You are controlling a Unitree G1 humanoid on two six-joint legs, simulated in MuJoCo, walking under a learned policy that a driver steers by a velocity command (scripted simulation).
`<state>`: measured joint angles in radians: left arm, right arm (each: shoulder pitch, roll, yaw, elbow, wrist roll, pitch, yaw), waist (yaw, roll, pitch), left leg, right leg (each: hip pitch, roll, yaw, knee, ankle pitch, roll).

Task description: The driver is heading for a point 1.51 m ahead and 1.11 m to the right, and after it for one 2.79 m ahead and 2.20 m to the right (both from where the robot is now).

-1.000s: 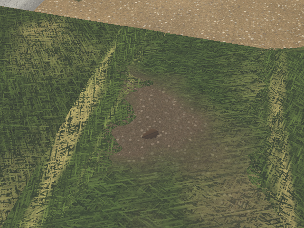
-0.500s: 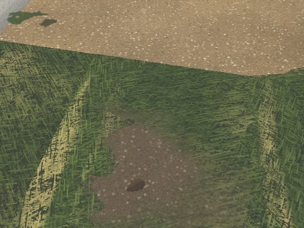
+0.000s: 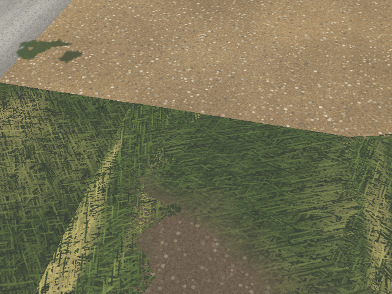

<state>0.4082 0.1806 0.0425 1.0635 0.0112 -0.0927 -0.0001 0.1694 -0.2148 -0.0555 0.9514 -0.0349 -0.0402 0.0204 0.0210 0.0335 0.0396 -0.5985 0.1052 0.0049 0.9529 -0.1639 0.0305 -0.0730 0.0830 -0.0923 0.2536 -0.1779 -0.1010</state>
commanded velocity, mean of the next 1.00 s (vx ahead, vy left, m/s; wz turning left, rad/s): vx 0.09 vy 0.00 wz -0.49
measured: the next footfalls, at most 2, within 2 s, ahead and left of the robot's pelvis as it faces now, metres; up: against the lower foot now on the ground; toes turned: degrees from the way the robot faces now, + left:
left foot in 0.22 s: +0.25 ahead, +0.10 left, +0.00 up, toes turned -4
right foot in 0.66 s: +0.10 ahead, -0.08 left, +0.00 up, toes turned -25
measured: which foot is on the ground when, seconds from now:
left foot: up 0.00-0.20, down 0.22-0.66, up 0.68-1.00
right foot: down 0.00-0.22, up 0.24-0.64, down 0.66-1.00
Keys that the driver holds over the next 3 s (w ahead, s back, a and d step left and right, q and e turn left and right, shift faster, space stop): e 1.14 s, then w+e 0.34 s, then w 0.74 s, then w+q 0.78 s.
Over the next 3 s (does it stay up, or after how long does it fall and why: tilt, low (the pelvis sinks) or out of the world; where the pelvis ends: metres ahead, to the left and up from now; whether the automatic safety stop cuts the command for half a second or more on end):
stays up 0.53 -0.68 0.00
